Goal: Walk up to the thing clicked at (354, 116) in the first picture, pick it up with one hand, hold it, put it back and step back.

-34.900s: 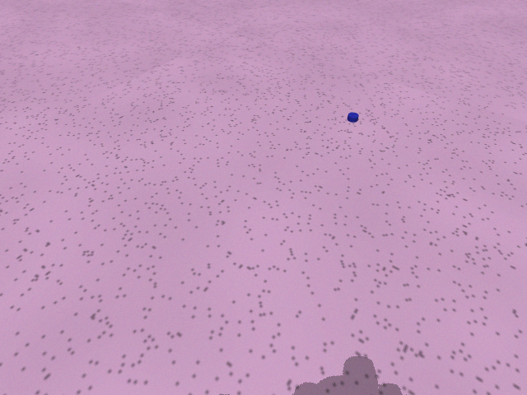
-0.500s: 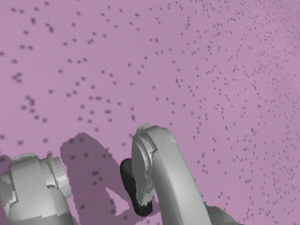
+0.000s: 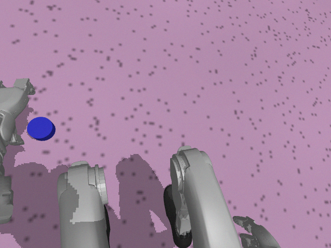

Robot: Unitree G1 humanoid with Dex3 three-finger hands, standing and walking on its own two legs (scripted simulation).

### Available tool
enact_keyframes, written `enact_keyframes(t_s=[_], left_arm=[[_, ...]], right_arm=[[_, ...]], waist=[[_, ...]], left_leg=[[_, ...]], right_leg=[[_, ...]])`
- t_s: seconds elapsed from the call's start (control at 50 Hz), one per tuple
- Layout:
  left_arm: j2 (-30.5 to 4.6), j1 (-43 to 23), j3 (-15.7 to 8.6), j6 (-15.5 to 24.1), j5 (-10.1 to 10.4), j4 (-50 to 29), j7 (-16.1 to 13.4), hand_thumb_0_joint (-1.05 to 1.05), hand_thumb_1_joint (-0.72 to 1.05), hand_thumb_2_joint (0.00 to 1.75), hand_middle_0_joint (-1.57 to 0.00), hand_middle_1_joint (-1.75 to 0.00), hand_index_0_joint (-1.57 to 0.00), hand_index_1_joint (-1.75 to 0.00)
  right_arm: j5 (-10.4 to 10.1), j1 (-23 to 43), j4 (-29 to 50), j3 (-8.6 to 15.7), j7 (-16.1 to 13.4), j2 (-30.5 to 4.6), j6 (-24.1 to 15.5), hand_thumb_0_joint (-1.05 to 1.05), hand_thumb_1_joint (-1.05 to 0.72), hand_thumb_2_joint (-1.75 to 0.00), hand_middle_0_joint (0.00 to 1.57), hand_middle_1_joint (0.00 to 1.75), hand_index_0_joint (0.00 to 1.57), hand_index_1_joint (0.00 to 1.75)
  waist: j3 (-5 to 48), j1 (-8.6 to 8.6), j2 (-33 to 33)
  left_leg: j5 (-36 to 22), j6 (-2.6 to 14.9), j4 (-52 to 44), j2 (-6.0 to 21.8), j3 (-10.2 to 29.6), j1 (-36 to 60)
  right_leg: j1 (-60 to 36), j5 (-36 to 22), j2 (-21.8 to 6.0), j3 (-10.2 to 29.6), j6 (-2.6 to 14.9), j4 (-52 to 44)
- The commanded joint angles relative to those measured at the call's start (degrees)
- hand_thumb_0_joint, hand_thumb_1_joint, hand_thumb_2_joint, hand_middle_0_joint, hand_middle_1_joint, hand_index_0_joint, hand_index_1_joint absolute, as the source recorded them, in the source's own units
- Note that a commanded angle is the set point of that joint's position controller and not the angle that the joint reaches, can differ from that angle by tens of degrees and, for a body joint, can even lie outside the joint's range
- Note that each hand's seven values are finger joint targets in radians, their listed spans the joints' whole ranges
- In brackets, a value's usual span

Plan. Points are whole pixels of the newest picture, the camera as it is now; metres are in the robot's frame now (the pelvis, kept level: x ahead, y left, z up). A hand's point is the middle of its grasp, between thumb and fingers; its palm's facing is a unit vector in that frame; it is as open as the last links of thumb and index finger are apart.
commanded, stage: withdraw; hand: left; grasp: from above
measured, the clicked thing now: (41, 129) +0.48 +0.31 -0.33
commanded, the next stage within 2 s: home in 0.14 s
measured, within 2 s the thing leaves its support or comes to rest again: neither
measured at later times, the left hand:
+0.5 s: hand (25, 107) +0.49 +0.30 -0.17, palm faces -0.25 -0.14 -0.96, open 12.8 cm
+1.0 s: hand out of the picture +0.30 +0.25 +0.06, palm faces -0.09 -0.82 -0.56, open 7.6 cm
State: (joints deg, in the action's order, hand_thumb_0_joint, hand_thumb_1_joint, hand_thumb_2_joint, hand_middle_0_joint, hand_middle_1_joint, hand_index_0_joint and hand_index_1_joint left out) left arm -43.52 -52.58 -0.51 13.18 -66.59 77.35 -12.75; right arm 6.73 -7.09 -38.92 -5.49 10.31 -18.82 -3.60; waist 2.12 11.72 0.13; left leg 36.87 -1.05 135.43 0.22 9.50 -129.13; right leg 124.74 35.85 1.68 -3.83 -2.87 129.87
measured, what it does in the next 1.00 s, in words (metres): rises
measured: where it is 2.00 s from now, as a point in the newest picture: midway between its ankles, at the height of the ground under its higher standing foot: (142, 238)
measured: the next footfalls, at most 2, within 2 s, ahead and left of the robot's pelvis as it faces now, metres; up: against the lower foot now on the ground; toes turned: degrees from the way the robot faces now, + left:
none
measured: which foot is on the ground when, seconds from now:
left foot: down 0.00-1.00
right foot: down 0.00-1.00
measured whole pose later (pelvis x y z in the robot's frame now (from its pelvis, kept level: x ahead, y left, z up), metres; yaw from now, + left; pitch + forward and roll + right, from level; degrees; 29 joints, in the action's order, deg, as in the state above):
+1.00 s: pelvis +0.01 +0.00 +0.16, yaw +5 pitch +29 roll -5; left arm -22.1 -6.3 -2.9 -8.1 -17.2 19.6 -2.9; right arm -1.1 -3.4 -32.8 1.7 1.2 -16.3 -3.5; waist 11.2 2.2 -1.3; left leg 36.2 -1.3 106.8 1.2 5.7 -100.0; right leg 96.9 35.7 0.1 -2.3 -1.7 103.4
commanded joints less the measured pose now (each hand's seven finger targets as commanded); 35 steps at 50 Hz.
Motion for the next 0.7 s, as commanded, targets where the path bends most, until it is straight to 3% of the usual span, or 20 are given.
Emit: enact_keyframes(t_s=[0.0, 0.06, 0.12, 0.14, 0.16, 0.18, 0.22, 0.24, 0.28, 0.3, 0.32, 0.36, 0.42, 0.5, 0.52, 0.56, 0.6, 0.68], left_arm=[[-17.06, -19.53, -4.0, 3.91, -3.11, -5.06, -4.47, 0.0, -0.52, 1.02, -0.07, -1.02, -0.07, -1.02], [-15.05, -21.41, -2.84, 5.23, -5.12, -0.02, -7.99, 0.0, -0.51, 1.0, -0.07, -1.01, -0.07, -1.01], [-15.4, -22.08, -2.81, 5.85, -6.64, 4.1, -11.24, 0.0, -0.5, 0.99, -0.07, -1.01, -0.08, -1.01], [-17.53, -24.18, -4.49, 6.19, -7.06, 1.41, -12.59, 0.0, -0.5, 0.99, -0.07, -1.01, -0.08, -1.01], [-17.73, -22.94, -4.75, 5.72, -7.81, 3.91, -13.67, 0.0, -0.5, 0.99, -0.07, -1.01, -0.08, -1.0], [-17.66, -23.64, -5.19, 5.58, -7.99, 2.99, -14.84, 0.0, -0.5, 0.98, -0.07, -1.01, -0.08, -1.0], [-19.38, -23.01, -7.39, 5.09, -8.65, -0.14, -17.21, 0.0, -0.5, 0.98, -0.07, -1.01, -0.08, -1.0], [-19.79, -21.68, -8.3, 4.45, -8.72, -2.13, -18.13, 0.0, -0.42, 0.9, -0.15, -0.93, -0.16, -0.92], [-22.33, -19.27, -11.92, 2.71, -7.93, -8.41, -19.96, 0.0, -0.28, 0.96, -0.26, -0.77, -0.23, -0.76], [-21.69, -18.5, -12.15, 1.47, -6.81, -9.86, -20.44, 0.0, -0.23, 0.96, -0.26, -0.71, -0.23, -0.73], [-21.92, -18.39, -12.98, 0.37, -5.37, -12.57, -20.75, 0.0, -0.2, 0.92, -0.25, -0.66, -0.22, -0.69], [-19.92, -17.5, -13.05, -2.01, -2.2, -15.48, -20.26, 0.0, -0.1, 0.83, -0.22, -0.55, -0.2, -0.56], [-15.89, -12.35, -11.58, -5.93, 2.41, -15.74, -16.76, 0.0, 0.02, 0.75, -0.2, -0.46, -0.18, -0.47], [-6.67, -0.83, -8.77, -10.98, 13.66, -20.06, -8.92, 0.0, 0.3, 0.83, -0.21, -0.43, -0.19, -0.44], [-2.89, 3.38, -6.71, -12.52, 16.51, -21.62, -6.21, 0.0, 0.38, 0.88, -0.21, -0.44, -0.2, -0.45], [-1.63, 5.96, -5.88, -14.12, 21.83, -31.33, -1.28, 0.0, 0.53, 0.91, -0.22, -0.42, -0.21, -0.43], [2.15, 14.35, -3.78, -15.77, 26.75, -33.88, 3.9, 0.0, 0.61, 0.92, -0.22, -0.41, -0.21, -0.41], [3.58, 17.06, -4.81, -15.28, 35.57, -51.18, 9.65, 0.0, 0.9, 0.91, -0.2, -0.31, -0.2, -0.31]], right_arm=[[0.52, -9.51, 1.07, 2.6, -2.72, -11.57, 1.06, 0.0, -0.89, -0.9, 0.2, 0.3, 0.2, 0.3], [1.61, -10.43, 0.42, 2.04, -3.13, -12.4, 1.1, 0.0, -0.89, -0.9, 0.2, 0.3, 0.2, 0.3], [2.39, -11.28, -0.2, 1.78, -3.42, -13.12, 0.74, 0.0, -0.89, -0.89, 0.2, 0.3, 0.2, 0.3], [2.8, -11.76, -0.42, 1.78, -3.53, -13.78, 0.57, 0.0, -0.89, -0.89, 0.2, 0.3, 0.2, 0.3], [3.1, -11.87, -0.62, 1.78, -3.47, -13.91, 0.28, 0.0, -0.89, -0.89, 0.2, 0.3, 0.2, 0.3], [3.54, -12.33, -0.89, 1.92, -3.38, -14.25, -0.11, 0.0, -0.89, -0.89, 0.2, 0.3, 0.2, 0.3], [3.79, -12.09, -1.26, 2.5, -3.07, -14.84, -0.68, 0.0, -0.89, -0.89, 0.2, 0.3, 0.2, 0.3], [3.93, -12.21, -1.31, 2.75, -2.84, -14.78, -1.06, 0.0, -0.88, -0.89, 0.2, 0.3, 0.2, 0.3], [3.84, -11.96, -1.05, 3.94, -2.24, -14.59, -1.41, 0.0, -0.88, -0.89, 0.2, 0.3, 0.2, 0.3], [3.65, -11.76, -0.74, 4.68, -1.82, -14.53, -1.75, 0.0, -0.88, -0.89, 0.2, 0.3, 0.2, 0.3], [3.33, -11.54, -0.44, 5.03, -1.46, -14.29, -1.84, 0.0, -0.88, -0.89, 0.2, 0.3, 0.2, 0.3], [2.78, -11.96, -0.38, 6.09, -0.95, -14.03, -2.06, 0.0, -0.89, -0.9, 0.2, 0.3, 0.2, 0.3], [1.5, -14.12, -1.13, 7.7, -0.06, -13.2, -2.13, 0.0, -0.89, -0.9, 0.2, 0.3, 0.2, 0.3], [-1.01, -15.42, -1.62, 9.47, 0.42, -11.64, -1.35, 0.0, -0.89, -0.9, 0.2, 0.3, 0.2, 0.3], [-1.96, -15.17, -1.08, 9.76, 0.34, -11.09, -1.03, 0.0, -0.89, -0.9, 0.2, 0.3, 0.2, 0.3], [-3.63, -13.87, 1.18, 10.44, -0.4, -11.44, -0.17, 0.0, -0.89, -0.9, 0.2, 0.3, 0.2, 0.3], [-4.8, -12.12, 2.74, 10.24, -1.36, -10.42, 0.51, 0.0, -0.89, -0.9, 0.2, 0.3, 0.2, 0.3], [-5.89, -9.25, 5.39, 10.33, -3.92, -8.78, 0.23, 0.0, -0.9, -0.9, 0.2, 0.3, 0.2, 0.3]], waist=[[31.97, 2.59, -10.12], [30.64, 4.7, -13.61], [30.04, 5.31, -15.76], [33.36, 4.7, -17.96], [33.41, 4.58, -19.56], [33.54, 5.3, -20.56], [36.42, 4.51, -24.12], [38.56, 4.03, -25.94], [45.78, 1.49, -29.29], [46.57, 1.65, -30.01], [48.26, 0.45, -31.14], [49.61, 0.44, -29.98], [51.08, -1.63, -27.66], [49.74, -4.12, -19.59], [47.32, -3.95, -18.04], [48.33, -3.67, -14.18], [42.13, -3.2, -6.02], [41.74, -4.81, -2.28]], left_leg=[[-1.11, 2.71, -11.04, -1.04, -6.29, 17.93], [-1.86, 2.24, -10.91, -0.84, -5.34, 20.75], [-1.72, 1.77, -11.24, -0.54, -4.83, 22.55], [-3.29, 1.58, -11.41, -0.73, -4.85, 24.85], [-3.95, 1.36, -11.11, -0.63, -4.81, 25.97], [-4.39, 1.24, -11.02, -0.5, -4.66, 26.98], [-6.15, 0.81, -10.84, -0.38, -4.59, 30.11], [-8.04, 0.6, -10.83, -0.32, -4.73, 32.22], [-11.16, 0.36, -11.08, -0.29, -5.54, 35.45], [-12.3, 0.28, -11.16, -0.22, -5.74, 36.54], [-13.0, 0.32, -11.88, -0.19, -6.02, 36.62], [-13.39, 0.76, -12.25, -0.04, -6.53, 35.69], [-13.29, 1.36, -14.68, -0.07, -7.1, 35.66], [-10.65, 2.29, -20.18, -0.48, -7.22, 33.53], [-9.57, 2.36, -22.05, -0.45, -7.02, 33.36], [-8.7, 2.79, -24.46, -0.47, -6.1, 34.59], [-7.36, 3.65, -25.74, -0.33, -6.23, 30.77], [-7.51, 3.91, -27.88, -0.32, -6.6, 32.14]], right_leg=[[-17.27, -0.5, 2.35, -2.79, 4.87, -13.19], [-13.09, -2.0, 2.17, -4.83, 5.19, -11.23], [-11.71, -2.25, 2.29, -6.01, 5.3, -9.87], [-11.7, -4.3, 2.04, -6.99, 5.12, -9.05], [-10.87, -5.06, 1.88, -7.25, 5.26, -8.07], [-10.31, -5.81, 1.82, -7.88, 5.08, -7.41], [-9.43, -7.47, 1.64, -8.37, 5.02, -5.82], [-10.05, -9.07, 1.54, -8.41, 4.98, -5.18], [-12.68, -11.73, 1.47, -7.46, 5.39, -4.81], [-11.97, -12.55, 1.09, -7.48, 5.47, -4.31], [-12.1, -13.28, 1.05, -7.18, 5.65, -4.68], [-12.69, -14.27, 0.95, -6.61, 5.47, -6.27], [-16.24, -14.44, 1.07, -5.49, 5.35, -9.59], [-22.61, -12.07, 1.39, -4.27, 5.0, -15.27], [-23.51, -11.27, 1.51, -4.07, 4.97, -16.72], [-26.6, -11.26, 1.47, -3.75, 4.77, -19.44], [-30.38, -11.35, 1.79, -2.93, 4.24, -22.87], [-35.98, -11.38, 1.12, -0.96, 4.22, -27.94]])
